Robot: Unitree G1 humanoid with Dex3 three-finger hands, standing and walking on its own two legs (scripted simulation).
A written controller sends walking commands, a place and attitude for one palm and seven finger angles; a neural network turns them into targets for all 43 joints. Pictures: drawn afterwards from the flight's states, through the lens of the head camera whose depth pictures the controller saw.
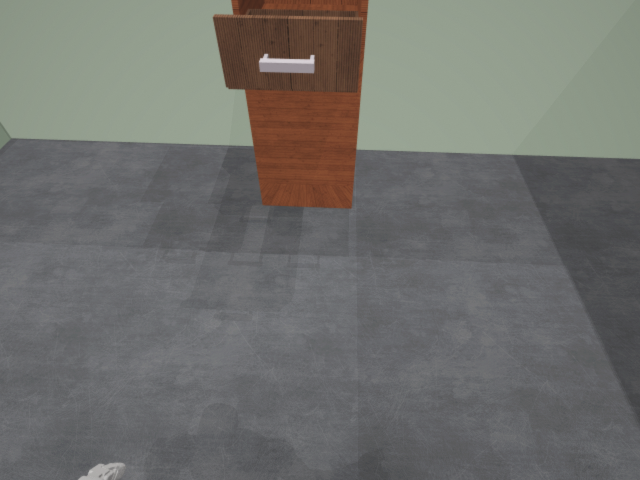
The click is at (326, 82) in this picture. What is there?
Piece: drawer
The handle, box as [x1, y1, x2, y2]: [259, 54, 314, 72]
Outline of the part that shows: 259,60 260,71 313,72 314,69 314,55 311,55 309,59 272,59 269,58 267,54 264,54 264,56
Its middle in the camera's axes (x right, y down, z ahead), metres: -0.09 -0.45 +0.98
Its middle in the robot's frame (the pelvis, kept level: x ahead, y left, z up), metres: +1.04 +0.14 +0.05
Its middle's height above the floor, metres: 0.82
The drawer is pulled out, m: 0.29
